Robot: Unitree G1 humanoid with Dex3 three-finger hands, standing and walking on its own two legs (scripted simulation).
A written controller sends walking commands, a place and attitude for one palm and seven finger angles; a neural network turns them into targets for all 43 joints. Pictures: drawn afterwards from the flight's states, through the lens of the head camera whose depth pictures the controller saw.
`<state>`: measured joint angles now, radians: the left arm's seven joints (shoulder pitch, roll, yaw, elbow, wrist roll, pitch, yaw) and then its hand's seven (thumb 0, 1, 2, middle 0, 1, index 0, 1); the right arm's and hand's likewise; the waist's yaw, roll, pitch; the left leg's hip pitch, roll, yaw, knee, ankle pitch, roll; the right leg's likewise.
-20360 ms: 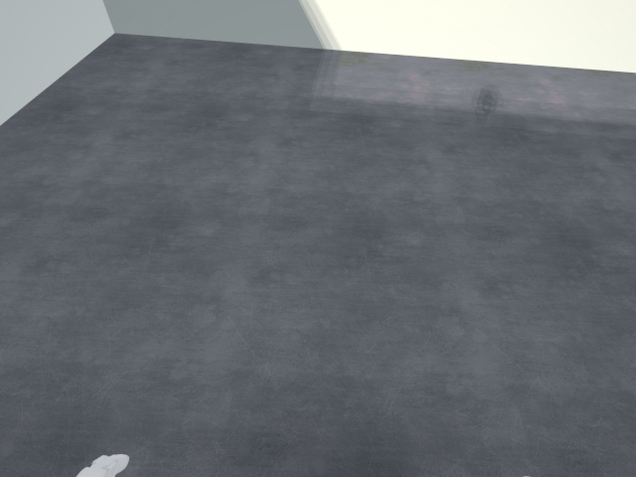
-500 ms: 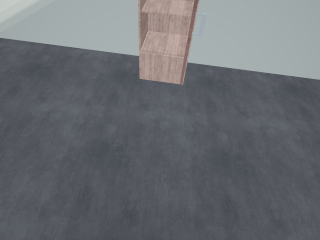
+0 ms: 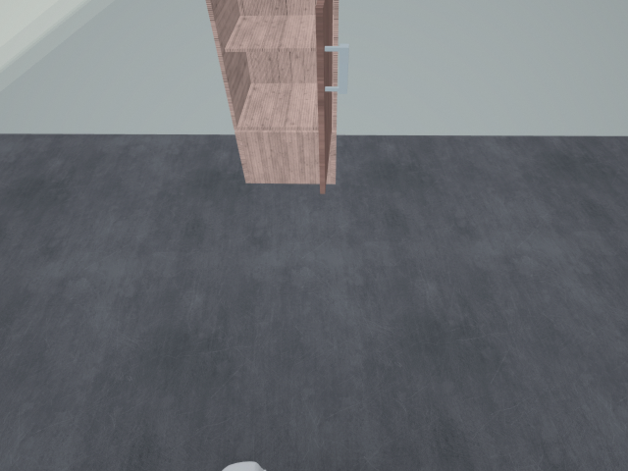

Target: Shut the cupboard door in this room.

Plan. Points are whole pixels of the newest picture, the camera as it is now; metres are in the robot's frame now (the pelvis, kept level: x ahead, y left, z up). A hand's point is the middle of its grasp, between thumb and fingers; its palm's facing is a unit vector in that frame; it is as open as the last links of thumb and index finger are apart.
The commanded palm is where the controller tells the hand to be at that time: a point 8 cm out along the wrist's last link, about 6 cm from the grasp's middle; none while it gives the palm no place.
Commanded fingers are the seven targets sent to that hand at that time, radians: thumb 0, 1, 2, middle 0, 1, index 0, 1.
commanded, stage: turn or walk to find it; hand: left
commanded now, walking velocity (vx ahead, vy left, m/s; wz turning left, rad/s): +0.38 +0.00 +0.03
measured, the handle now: (335, 69) +1.09 -0.01 -0.02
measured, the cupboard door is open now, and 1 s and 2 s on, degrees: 88 88 88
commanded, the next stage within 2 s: stand and wait in 0.26 s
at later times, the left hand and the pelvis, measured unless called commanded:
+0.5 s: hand (182, 448) +0.19 +0.23 -0.19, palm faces +0.06 -0.99 -0.16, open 7.4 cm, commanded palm none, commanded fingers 0.00 0.90 0.90 -0.20 -0.30 -0.20 -0.30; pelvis +0.22 +0.06 -0.01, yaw +0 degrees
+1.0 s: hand (219, 341) +0.36 +0.20 -0.17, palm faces +0.05 -0.98 -0.21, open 7.1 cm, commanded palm none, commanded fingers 0.00 0.90 0.90 -0.20 -0.30 -0.20 -0.30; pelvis +0.30 +0.02 +0.00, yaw +1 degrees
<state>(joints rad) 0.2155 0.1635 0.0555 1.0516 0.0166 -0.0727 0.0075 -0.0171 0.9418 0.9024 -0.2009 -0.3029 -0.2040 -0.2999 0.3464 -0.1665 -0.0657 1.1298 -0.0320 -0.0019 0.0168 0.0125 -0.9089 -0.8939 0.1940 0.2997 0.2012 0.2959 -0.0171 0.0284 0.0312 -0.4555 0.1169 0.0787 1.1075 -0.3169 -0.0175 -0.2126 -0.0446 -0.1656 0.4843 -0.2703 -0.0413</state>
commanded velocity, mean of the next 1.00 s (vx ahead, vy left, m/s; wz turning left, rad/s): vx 0.09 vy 0.00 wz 0.00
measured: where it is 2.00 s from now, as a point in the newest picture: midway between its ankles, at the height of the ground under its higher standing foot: (314, 454)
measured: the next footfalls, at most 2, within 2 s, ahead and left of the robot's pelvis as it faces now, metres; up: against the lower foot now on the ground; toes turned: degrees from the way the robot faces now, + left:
left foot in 0.34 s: +0.31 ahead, +0.16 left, +0.00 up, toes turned +8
right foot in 0.70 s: +0.37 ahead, -0.08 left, +0.00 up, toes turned -7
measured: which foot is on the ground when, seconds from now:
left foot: up 0.00-0.32, down 0.34-1.00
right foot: down 0.00-0.34, up 0.36-0.68, down 0.70-1.00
